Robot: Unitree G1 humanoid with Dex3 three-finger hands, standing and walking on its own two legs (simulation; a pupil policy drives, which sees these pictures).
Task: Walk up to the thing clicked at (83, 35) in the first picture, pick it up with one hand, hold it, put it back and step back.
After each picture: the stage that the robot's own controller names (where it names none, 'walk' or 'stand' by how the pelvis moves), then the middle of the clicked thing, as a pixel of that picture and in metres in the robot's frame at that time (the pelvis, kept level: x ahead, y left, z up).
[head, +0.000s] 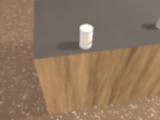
stand; (85, 37) +0.71 -0.01 -0.05
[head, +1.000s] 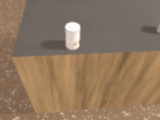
rise first; (72, 36) +0.64 +0.08 -0.01
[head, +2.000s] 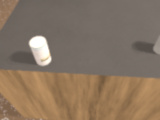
rise first; (40, 51) +0.52 +0.21 -0.02
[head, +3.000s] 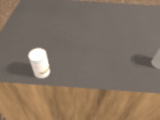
stand; (39, 63) +0.47 +0.18 -0.03
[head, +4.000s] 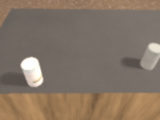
stand; (32, 72) +0.46 +0.22 -0.04
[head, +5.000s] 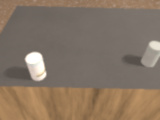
stand; (36, 66) +0.49 +0.21 -0.05
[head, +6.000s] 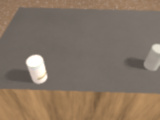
stand; (37, 69) +0.48 +0.21 -0.05
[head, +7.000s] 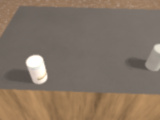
rise first; (37, 70) +0.47 +0.20 -0.05
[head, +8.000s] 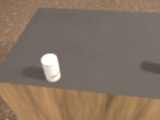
rise first; (51, 68) +0.48 +0.18 -0.05
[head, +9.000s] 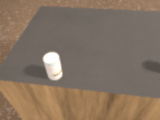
go down; (53, 66) +0.49 +0.17 -0.05
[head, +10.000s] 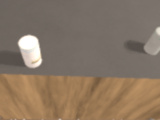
go down; (31, 52) +0.50 +0.16 -0.02
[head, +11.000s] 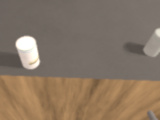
go down; (28, 53) +0.50 +0.17 -0.01
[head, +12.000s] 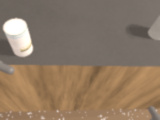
close in; (19, 38) +0.50 +0.17 +0.03
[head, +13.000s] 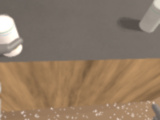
lift; (7, 37) +0.50 +0.18 +0.05
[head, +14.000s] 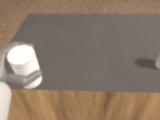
lift; (26, 68) +0.33 +0.16 +0.17
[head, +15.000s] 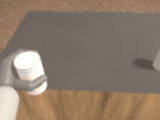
hold; (32, 74) +0.33 +0.16 +0.14
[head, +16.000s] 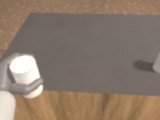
hold; (27, 77) +0.32 +0.17 +0.13
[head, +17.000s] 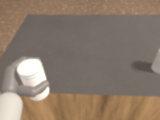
hold; (34, 80) +0.32 +0.15 +0.11
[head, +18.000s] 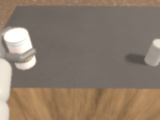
crouch; (21, 49) +0.42 +0.19 +0.14
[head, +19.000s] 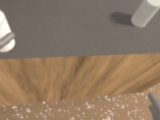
lower; out of the picture +0.51 +0.18 +0.03
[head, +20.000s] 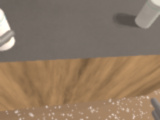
lower; out of the picture +0.51 +0.18 +0.05
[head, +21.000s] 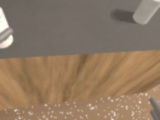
lower; out of the picture +0.52 +0.18 +0.06
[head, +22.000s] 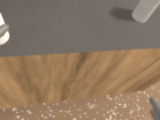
lower; out of the picture +0.53 +0.19 +0.06
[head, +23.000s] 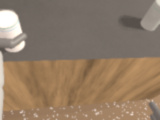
draw back; (10, 32) +0.51 +0.16 +0.05
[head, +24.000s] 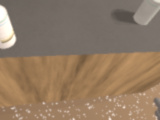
rise; out of the picture +0.51 +0.17 +0.05
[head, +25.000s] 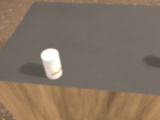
sink last; (52, 64) +0.47 +0.16 +0.00
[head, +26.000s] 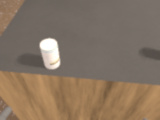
stand; (50, 54) +0.50 +0.16 +0.00
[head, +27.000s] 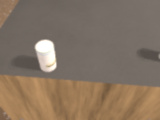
stand; (46, 56) +0.49 +0.16 +0.01
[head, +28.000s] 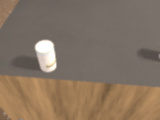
stand; (46, 56) +0.49 +0.16 +0.01
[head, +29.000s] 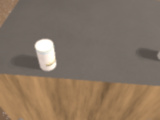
stand; (46, 55) +0.49 +0.16 +0.01
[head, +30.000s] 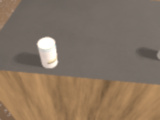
stand; (48, 53) +0.51 +0.15 +0.01
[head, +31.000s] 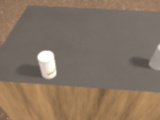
walk; (47, 65) +0.50 +0.17 -0.05
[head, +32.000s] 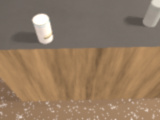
walk; (43, 29) +0.61 +0.18 -0.02
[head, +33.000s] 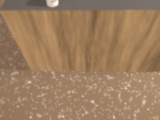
walk; out of the picture +0.93 +0.19 -0.03
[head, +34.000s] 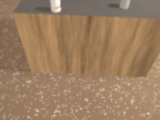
stand; (55, 2) +1.11 +0.21 -0.03
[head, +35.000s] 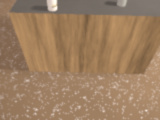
stand; (51, 1) +1.10 +0.22 -0.05
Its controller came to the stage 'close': yes
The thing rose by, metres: 0.19
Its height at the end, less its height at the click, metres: +0.00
